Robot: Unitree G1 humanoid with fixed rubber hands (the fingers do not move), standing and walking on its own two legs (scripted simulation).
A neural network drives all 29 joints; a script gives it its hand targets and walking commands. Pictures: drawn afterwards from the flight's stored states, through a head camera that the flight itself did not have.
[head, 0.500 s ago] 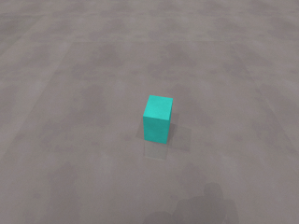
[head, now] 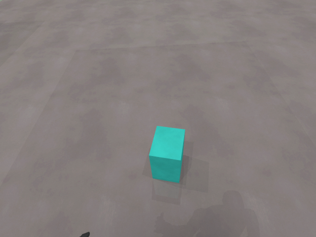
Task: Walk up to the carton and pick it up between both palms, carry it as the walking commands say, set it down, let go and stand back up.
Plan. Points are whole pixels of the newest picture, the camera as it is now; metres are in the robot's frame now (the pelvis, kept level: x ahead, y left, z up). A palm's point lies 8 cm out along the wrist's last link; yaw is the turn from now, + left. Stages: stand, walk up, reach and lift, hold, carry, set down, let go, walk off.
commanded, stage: walk up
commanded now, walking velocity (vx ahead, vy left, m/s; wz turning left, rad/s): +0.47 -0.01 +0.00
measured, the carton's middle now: (168, 154) +0.72 -0.03 -0.60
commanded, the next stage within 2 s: none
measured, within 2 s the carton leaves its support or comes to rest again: neither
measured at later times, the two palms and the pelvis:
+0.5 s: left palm (86, 201) +0.28 +0.25 -0.13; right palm (246, 221) +0.20 -0.22 -0.11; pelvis +0.19 +0.01 +0.02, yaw -3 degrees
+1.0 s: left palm (106, 182) +0.33 +0.19 -0.12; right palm (244, 182) +0.31 -0.25 -0.11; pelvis +0.27 -0.02 +0.02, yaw -1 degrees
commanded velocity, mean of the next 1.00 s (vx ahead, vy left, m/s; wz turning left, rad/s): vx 0.16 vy -0.03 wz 0.00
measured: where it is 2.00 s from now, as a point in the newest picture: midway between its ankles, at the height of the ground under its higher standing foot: outside the picture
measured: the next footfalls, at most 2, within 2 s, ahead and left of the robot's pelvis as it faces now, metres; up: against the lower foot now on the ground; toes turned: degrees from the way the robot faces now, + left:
left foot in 0.20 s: +0.25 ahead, +0.11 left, +0.00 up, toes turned +4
right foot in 0.60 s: +0.35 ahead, -0.11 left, +0.00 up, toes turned +2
